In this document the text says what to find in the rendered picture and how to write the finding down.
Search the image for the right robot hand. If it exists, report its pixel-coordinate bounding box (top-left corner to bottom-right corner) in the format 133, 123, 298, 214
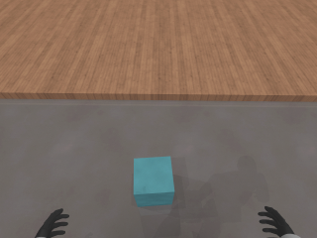
258, 206, 294, 238

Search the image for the left robot hand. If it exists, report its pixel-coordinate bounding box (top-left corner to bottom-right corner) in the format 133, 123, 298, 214
35, 208, 69, 238

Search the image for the carton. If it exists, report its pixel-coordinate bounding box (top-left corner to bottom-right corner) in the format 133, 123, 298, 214
133, 156, 175, 207

